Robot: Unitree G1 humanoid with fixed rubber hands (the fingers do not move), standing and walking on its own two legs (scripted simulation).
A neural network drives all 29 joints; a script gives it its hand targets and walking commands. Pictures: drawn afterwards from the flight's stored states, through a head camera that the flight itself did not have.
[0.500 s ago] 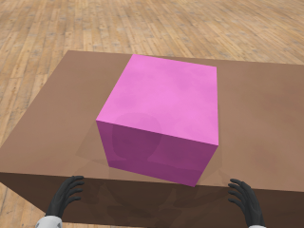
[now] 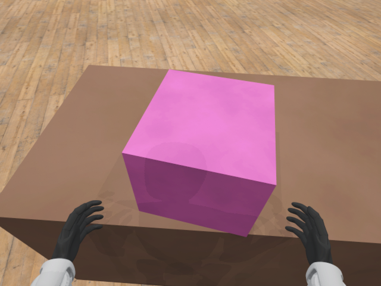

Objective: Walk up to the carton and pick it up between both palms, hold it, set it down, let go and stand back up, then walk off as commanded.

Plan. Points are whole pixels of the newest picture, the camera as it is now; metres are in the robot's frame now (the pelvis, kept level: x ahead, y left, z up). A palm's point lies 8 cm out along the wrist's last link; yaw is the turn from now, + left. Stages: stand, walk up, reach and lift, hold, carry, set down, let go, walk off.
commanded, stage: reach and lift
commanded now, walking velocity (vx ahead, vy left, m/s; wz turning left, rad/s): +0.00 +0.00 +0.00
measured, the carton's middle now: (205, 148) +0.44 -0.01 +0.03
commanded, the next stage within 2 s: none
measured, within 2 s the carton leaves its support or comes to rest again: neither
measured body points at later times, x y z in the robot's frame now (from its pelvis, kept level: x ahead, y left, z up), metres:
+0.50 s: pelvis +0.02 +0.00 +0.00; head +0.02 +0.00 +0.45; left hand +0.30 +0.23 +0.07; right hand +0.26 -0.23 +0.05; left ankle -0.03 +0.13 -0.74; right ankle +0.05 -0.09 -0.74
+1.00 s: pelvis +0.01 +0.00 +0.00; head +0.02 +0.00 +0.45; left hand +0.37 +0.22 +0.13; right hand +0.31 -0.24 +0.12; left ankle -0.03 +0.13 -0.74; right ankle +0.05 -0.09 -0.74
